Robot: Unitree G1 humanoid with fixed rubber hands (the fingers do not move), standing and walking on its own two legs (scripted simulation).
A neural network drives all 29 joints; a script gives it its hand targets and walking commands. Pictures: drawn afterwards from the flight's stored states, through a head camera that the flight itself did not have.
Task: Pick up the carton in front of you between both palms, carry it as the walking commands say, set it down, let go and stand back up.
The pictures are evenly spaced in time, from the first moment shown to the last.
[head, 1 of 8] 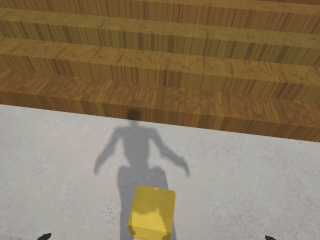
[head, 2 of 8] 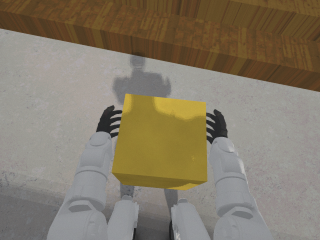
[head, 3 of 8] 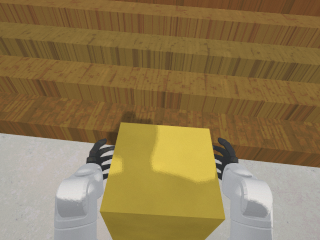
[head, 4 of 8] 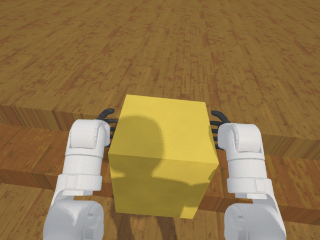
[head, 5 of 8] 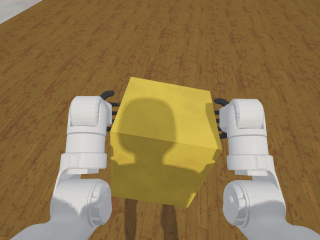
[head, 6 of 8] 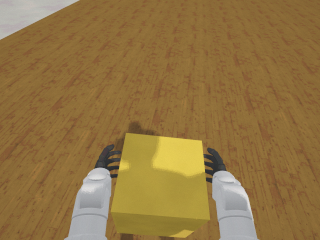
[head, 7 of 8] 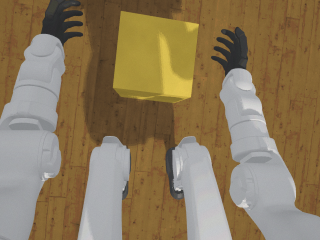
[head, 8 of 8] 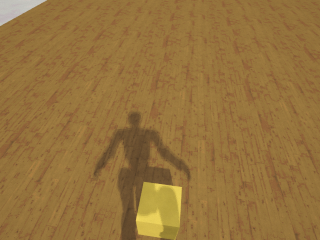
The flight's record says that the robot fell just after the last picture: no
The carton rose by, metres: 1.76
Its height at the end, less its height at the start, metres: +1.00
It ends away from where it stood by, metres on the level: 4.41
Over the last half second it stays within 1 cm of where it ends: yes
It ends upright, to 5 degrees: yes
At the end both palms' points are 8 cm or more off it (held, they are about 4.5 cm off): yes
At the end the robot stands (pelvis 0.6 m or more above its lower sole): yes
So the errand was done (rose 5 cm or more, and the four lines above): yes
